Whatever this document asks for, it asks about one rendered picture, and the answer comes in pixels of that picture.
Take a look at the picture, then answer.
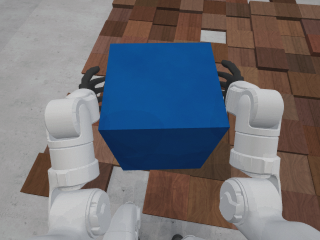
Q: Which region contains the carton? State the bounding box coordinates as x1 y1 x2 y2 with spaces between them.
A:
98 42 230 171

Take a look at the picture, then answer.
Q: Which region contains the robot left forearm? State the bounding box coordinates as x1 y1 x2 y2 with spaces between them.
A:
44 88 100 229

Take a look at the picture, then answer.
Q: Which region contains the robot left upper arm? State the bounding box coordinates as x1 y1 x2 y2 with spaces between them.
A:
27 188 112 240

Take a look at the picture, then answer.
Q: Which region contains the right robot hand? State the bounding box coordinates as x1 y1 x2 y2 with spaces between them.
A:
217 60 244 106

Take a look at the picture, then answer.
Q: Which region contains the robot right upper arm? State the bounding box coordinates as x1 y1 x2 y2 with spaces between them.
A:
219 177 320 240

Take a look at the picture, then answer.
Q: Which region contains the robot right forearm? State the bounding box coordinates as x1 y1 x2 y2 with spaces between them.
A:
225 80 284 211

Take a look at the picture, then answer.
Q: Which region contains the left robot hand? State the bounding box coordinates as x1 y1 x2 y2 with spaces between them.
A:
79 66 106 112

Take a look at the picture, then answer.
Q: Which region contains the left robot thigh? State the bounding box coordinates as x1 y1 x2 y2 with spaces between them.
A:
102 204 141 240

